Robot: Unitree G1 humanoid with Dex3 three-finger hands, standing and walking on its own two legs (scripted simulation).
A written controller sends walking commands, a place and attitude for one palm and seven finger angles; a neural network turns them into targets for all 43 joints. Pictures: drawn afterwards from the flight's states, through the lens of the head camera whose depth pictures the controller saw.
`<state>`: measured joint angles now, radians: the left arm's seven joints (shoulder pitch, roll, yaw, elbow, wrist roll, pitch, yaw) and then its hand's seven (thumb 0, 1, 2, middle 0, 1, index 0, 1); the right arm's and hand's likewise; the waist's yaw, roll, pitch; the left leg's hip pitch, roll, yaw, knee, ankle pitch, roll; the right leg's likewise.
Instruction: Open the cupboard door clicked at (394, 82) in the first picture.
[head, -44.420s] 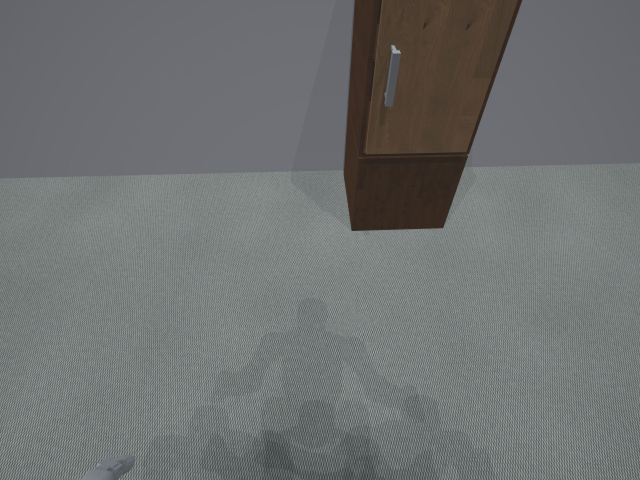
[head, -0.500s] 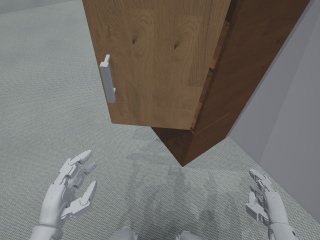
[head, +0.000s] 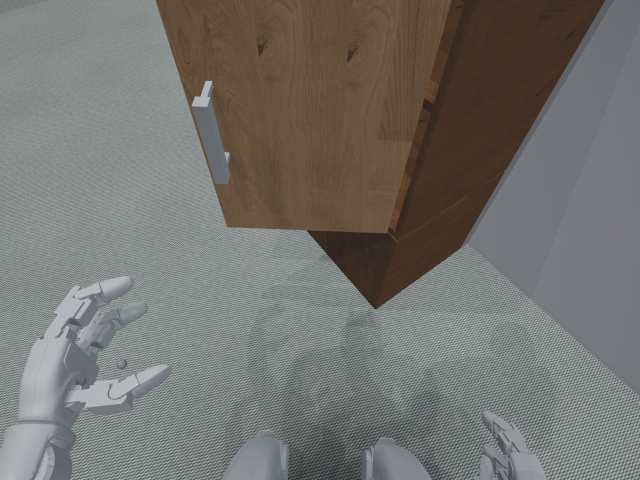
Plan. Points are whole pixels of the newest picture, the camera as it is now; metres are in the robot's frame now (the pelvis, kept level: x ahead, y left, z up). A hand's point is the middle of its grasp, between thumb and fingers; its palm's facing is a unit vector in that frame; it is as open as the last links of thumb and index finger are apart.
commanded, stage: raise the hand with hooked fingers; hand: left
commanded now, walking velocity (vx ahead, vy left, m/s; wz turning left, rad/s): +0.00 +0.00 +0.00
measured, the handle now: (215, 135) +0.61 +0.20 +0.04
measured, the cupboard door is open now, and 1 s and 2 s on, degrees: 52 52 52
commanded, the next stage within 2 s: move the hooked fingers beside the handle in 1.22 s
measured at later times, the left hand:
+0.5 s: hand (82, 337) +0.26 +0.28 +0.04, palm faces +0.03 -1.00 -0.07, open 13.8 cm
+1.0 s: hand (78, 305) +0.30 +0.30 +0.05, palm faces +0.02 -1.00 -0.06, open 13.9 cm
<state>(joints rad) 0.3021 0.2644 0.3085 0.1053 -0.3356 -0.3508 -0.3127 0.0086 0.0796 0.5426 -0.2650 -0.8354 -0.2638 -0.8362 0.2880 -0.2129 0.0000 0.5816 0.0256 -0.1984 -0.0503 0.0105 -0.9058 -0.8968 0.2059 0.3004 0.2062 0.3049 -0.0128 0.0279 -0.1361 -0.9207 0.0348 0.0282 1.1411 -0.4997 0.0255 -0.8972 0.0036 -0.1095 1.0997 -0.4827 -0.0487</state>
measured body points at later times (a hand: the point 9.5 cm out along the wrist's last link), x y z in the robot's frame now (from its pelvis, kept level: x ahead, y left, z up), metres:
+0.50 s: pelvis +0.00 +0.02 +0.00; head +0.08 +0.04 +0.45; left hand +0.26 +0.34 +0.05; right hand +0.19 -0.21 -0.07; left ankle +0.03 +0.10 -0.65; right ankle +0.03 -0.09 -0.65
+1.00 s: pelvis +0.01 +0.02 +0.01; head +0.10 +0.04 +0.45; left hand +0.29 +0.35 +0.06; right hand +0.16 -0.24 -0.07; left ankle +0.03 +0.10 -0.65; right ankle +0.03 -0.09 -0.65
